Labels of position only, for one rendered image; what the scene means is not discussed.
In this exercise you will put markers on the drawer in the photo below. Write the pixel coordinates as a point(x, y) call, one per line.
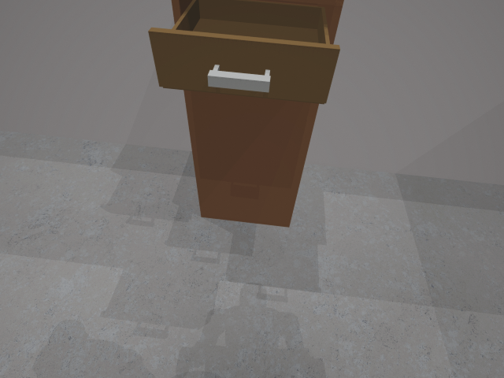
point(247, 36)

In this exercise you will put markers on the handle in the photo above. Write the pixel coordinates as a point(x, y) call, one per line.
point(239, 81)

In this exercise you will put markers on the cabinet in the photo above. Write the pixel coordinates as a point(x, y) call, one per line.
point(249, 153)

